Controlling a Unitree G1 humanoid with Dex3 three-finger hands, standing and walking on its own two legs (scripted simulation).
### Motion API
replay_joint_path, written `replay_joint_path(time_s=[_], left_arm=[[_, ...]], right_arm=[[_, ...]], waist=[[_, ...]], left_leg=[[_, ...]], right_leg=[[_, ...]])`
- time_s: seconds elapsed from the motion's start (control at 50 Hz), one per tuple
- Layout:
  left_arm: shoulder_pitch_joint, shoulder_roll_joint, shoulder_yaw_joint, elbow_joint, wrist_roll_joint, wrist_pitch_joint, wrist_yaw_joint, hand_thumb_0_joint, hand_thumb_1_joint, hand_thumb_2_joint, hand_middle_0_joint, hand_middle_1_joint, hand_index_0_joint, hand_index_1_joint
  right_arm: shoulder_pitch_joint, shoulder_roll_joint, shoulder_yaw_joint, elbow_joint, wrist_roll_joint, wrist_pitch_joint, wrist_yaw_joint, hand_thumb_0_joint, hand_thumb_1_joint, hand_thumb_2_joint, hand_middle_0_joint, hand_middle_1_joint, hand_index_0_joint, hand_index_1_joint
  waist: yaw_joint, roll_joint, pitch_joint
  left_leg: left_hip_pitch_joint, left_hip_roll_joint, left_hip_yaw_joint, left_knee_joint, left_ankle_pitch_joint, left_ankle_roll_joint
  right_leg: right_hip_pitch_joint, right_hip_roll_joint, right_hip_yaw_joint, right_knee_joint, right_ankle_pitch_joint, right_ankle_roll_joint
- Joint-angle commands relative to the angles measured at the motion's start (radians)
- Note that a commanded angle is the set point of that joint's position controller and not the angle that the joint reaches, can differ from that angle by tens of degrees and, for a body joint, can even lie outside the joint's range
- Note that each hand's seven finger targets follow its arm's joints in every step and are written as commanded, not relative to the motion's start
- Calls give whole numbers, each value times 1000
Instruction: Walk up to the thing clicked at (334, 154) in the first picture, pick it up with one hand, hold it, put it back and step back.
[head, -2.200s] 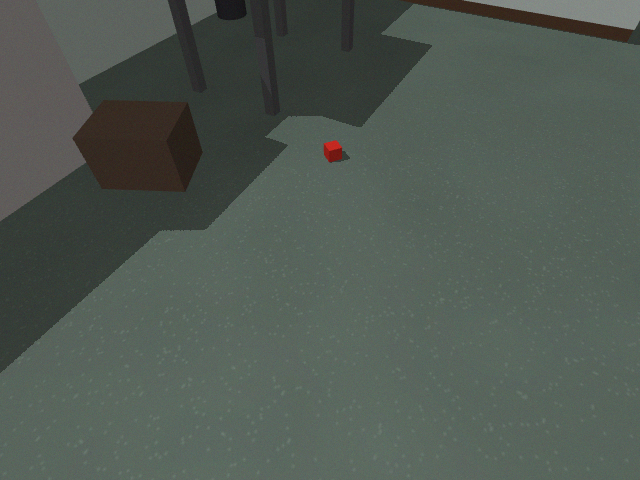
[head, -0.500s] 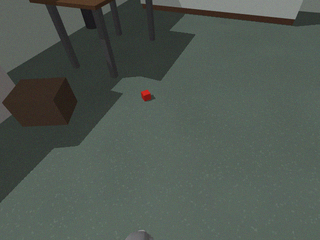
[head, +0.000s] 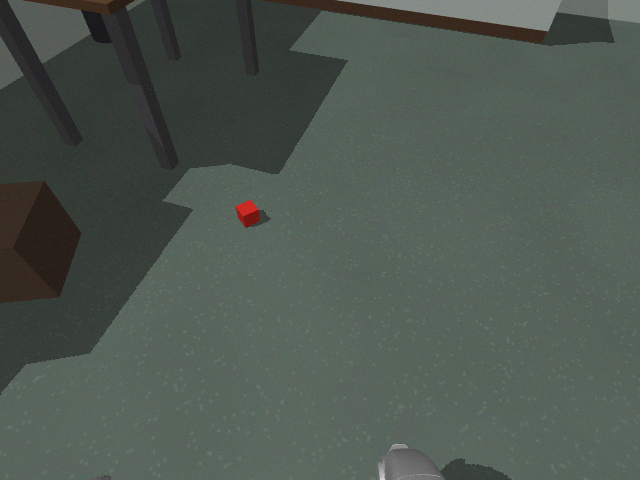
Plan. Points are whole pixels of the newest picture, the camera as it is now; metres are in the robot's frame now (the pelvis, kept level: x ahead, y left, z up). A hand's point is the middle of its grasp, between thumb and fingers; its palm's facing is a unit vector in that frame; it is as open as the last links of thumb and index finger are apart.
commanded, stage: walk up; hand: left
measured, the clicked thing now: (248, 213) +1.21 +0.28 -0.74
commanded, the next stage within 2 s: none
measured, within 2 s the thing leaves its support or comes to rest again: neither
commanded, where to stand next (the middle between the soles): +0.85 +0.04 m, yaw +0 degrees
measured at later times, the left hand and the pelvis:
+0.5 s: hand (141, 419) +0.24 +0.27 -0.13, palm faces +0.01 -0.92 -0.38, open 7.4 cm; pelvis +0.23 -0.01 +0.00, yaw +1 degrees
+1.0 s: hand (162, 266) +0.51 +0.31 -0.14, palm faces -0.09 -0.93 -0.35, open 7.4 cm; pelvis +0.43 +0.04 +0.00, yaw -1 degrees
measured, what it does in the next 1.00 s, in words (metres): walks ahead: right foot, then left foot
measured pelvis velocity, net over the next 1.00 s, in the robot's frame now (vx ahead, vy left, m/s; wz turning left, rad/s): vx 0.43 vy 0.04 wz -0.01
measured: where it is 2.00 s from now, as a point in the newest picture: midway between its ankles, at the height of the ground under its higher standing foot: (308, 313)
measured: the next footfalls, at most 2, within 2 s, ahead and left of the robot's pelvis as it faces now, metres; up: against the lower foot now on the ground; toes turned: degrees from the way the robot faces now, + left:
right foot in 0.12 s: +0.24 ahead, -0.15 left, +0.00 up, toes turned -5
left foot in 0.56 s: +0.41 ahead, +0.15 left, +0.00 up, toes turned +6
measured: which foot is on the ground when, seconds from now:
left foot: down 0.00-0.16, up 0.18-0.54, down 0.56-1.00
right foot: up 0.00-0.10, down 0.12-0.60, up 0.62-1.00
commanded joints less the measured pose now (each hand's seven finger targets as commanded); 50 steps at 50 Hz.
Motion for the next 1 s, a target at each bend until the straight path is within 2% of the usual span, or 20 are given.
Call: replay_joint_path(time_s=[0.0, 0.06, 0.1, 0.12, 0.14, 0.16, 0.22, 0.28, 0.36, 0.44, 0.5, 0.54, 0.56, 0.58, 0.6, 0.62, 0.68, 0.72, 0.84, 0.98], left_arm=[[4, 136, 57, -60, 12, -24, -11, 0, 900, 900, -200, -300, -200, -300], [56, 157, 76, -27, 17, -19, -10, 0, 900, 900, -200, -300, -200, -300], [193, 218, 107, 3, 22, -30, 5, 0, 900, 900, -200, -300, -200, -300], [286, 307, 135, 5, 29, -41, 22, 0, 900, 900, -200, -300, -200, -300], [245, 345, 125, -27, 15, -48, 26, 0, 900, 900, -200, -300, -200, -300], [181, 357, 124, -41, 4, -45, 27, 0, 900, 900, -200, -300, -200, -300], [71, 256, 95, -57, -6, -50, 43, 0, 900, 900, -200, -300, -200, -300], [30, 223, 80, -70, 2, -59, 41, 0, 900, 900, -200, -300, -200, -300], [45, 233, 86, -90, 16, -66, 40, 0, 900, 900, -200, -300, -200, -300], [96, 244, 90, -83, 18, -64, 36, 0, 900, 900, -200, -300, -200, -300], [85, 256, 87, -79, 16, -52, 36, 0, 900, 900, -200, -300, -200, -300], [68, 222, 71, -92, 23, -46, 38, 0, 900, 900, -200, -300, -200, -300], [112, 160, 48, -91, 21, -42, 40, 0, 900, 900, -200, -300, -200, -300], [184, 66, 22, -99, 7, -36, 34, 0, 900, 900, -200, -300, -200, -300], [157, 191, 53, -65, 12, -25, 55, 0, 900, 900, -200, -300, -200, -300], [123, 224, 51, -60, 18, -23, 63, 0, 900, 900, -200, -300, -200, -300], [138, 188, 47, -18, -6, -24, 45, 0, 900, 900, -200, -300, -200, -300], [164, 169, 48, -8, -2, -10, 37, 0, 900, 900, -200, -300, -200, -300], [21, 151, 50, -50, 18, 2, 6, 0, 900, 900, -200, -300, -200, -300], [-49, 115, 49, -65, 18, -17, 3, 0, 900, 900, -200, -300, -200, -300]], right_arm=[[-69, -284, -73, -98, 1, -31, -12, 0, -900, -900, 200, 300, 200, 300], [-81, -283, -70, -101, 7, -22, -12, 0, -900, -900, 200, 300, 200, 300], [-47, -229, -49, -101, 0, -18, -10, 0, -900, -900, 200, 300, 200, 300], [34, -153, -24, -102, 5, -15, -8, 0, -900, -900, 200, 300, 200, 300], [55, -193, -31, -98, 7, -4, -12, 0, -900, -900, 200, 300, 200, 300], [23, -275, -50, -85, -1, 1, -21, 0, -900, -900, 200, 300, 200, 300], [8, -248, -48, -38, 22, 4, -17, 0, -900, -900, 200, 300, 200, 300], [58, -225, -54, -19, 8, 24, 0, 0, -900, -900, 200, 300, 200, 300], [-27, -217, -63, -45, -6, 28, 23, 0, -900, -900, 200, 300, 200, 300], [-142, -198, -61, -80, -14, 8, 33, 0, -900, -900, 200, 300, 200, 300], [-120, -194, -66, -67, -14, 0, 33, 0, -900, -900, 200, 300, 200, 300], [39, -239, -84, -16, -17, -8, 20, 0, -900, -900, 200, 300, 200, 300], [162, -302, -106, 18, -27, -17, 4, 0, -900, -900, 200, 300, 200, 300], [171, -382, -124, -10, -31, -25, -6, 0, -900, -900, 200, 300, 200, 300], [134, -400, -126, -27, 1, -21, -6, 0, -900, -900, 200, 300, 200, 300], [99, -381, -124, -32, 11, -16, -8, 0, -900, -900, 200, 300, 200, 300], [21, -271, -71, -51, 9, -25, -22, 0, -900, -900, 200, 300, 200, 300], [15, -266, -69, -52, 14, -32, -23, 0, -900, -900, 200, 300, 200, 300], [19, -284, -75, -78, 3, -33, -22, 0, -900, -900, 200, 300, 200, 300], [22, -277, -72, -93, 4, -18, -24, 0, -900, -900, 200, 300, 200, 300]], waist=[[24, 192, -27], [74, 127, -46], [152, -57, -123], [177, -299, -175], [133, -240, -134], [132, -188, -110], [63, -83, -21], [20, -112, -20], [42, -101, -11], [86, -72, -27], [53, -75, -59], [-34, 33, -127], [-89, 222, -192], [-62, 436, -209], [-68, 286, -181], [-52, 232, -120], [4, 160, -27], [24, 194, -42], [-7, 175, 31], [1, 153, -18]], left_leg=[[-126, 198, -91, -114, 253, 192], [-254, 184, -97, -29, 43, 164], [-348, 96, -33, 329, 150, 122], [-467, -31, 1, 642, -77, 72], [-563, -69, -89, 765, -217, 43], [-578, -24, -134, 819, -227, 42], [-505, 46, -220, 748, -42, 51], [-393, 47, -175, 637, 38, 34], [-424, 66, -137, 394, 76, -6], [-352, 61, -115, 179, 147, -2], [-238, 26, -68, 111, 149, 24], [24, -7, -71, 84, 109, 46], [179, 59, -199, 1, -55, 87], [305, 310, -645, -125, -208, 157], [248, 381, -806, -195, -274, 246], [195, 388, -767, -187, -216, 272], [5, 215, -347, -162, 256, 131], [-25, 199, -274, -158, 345, 156], [-49, 203, -223, -251, 108, 227], [-36, 191, -156, -98, 364, 192]], right_leg=[[176, -4, -52, -197, 183, -16], [375, 32, -95, -204, 210, -30], [599, 46, -57, -257, 53, -65], [674, -167, 302, -424, -179, -125], [636, -343, 666, -609, -279, -197], [591, -375, 755, -618, -306, -280], [397, -227, 354, -576, 46, -180], [261, -147, 161, -595, 65, -176], [262, -160, 101, -636, -107, -211], [310, -169, 66, -558, 1, -196], [310, -174, 46, -482, 62, -179], [201, -133, 7, -265, 134, -140], [97, -50, -62, 42, 141, -101], [-157, 90, -77, 264, -226, -35], [-190, 80, 5, 345, -264, -50], [-220, 37, 42, 391, -229, -54], [-75, -1, 101, 261, -44, -40], [-24, -4, 58, 239, -4, -20], [-58, -34, 1, -2, 71, 16], [135, 7, -64, -253, 153, -25]])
